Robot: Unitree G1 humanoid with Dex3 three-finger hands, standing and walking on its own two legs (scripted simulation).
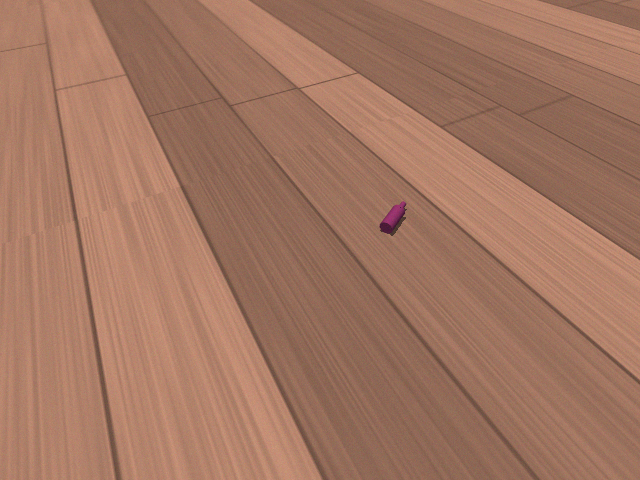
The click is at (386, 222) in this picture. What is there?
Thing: lying bottle
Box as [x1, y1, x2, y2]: [380, 201, 405, 233]
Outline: 405,202 402,201 399,205 394,205 380,223 380,228 384,232 388,233 393,229 404,213 403,207 405,205
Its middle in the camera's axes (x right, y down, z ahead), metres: +0.34 -0.11 +1.79
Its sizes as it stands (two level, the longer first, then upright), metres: 0.194 0.063 0.063
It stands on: the floor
